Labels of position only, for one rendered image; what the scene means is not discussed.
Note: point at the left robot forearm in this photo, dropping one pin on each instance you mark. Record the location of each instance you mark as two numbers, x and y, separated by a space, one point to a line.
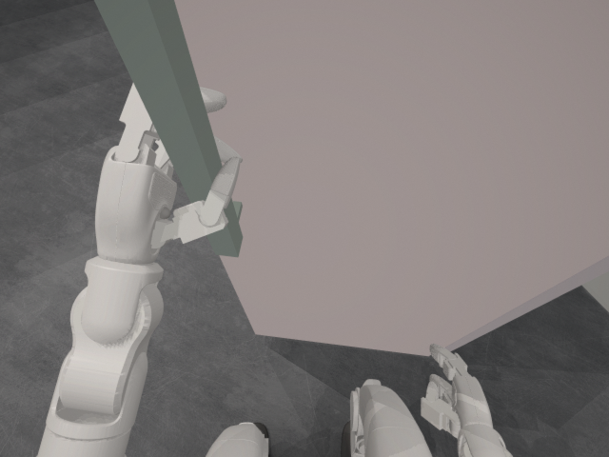
100 384

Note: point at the fridge door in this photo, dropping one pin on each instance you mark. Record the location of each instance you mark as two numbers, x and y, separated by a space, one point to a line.
412 169

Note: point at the right robot thigh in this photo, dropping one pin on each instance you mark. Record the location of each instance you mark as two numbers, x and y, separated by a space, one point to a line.
388 427

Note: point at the right robot hand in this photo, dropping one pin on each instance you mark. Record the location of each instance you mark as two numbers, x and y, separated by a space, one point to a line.
461 404

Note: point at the robot thigh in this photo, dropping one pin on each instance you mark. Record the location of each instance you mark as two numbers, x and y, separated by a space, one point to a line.
388 427
240 441

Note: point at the right robot forearm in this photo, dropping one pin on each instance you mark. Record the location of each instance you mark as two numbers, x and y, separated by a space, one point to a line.
481 441

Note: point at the left robot hand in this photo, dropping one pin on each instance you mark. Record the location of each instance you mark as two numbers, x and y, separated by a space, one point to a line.
135 186

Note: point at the handle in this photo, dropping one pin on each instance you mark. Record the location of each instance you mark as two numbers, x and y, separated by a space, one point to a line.
150 39

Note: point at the left robot thigh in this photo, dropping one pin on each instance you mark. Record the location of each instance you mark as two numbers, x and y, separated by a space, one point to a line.
240 441

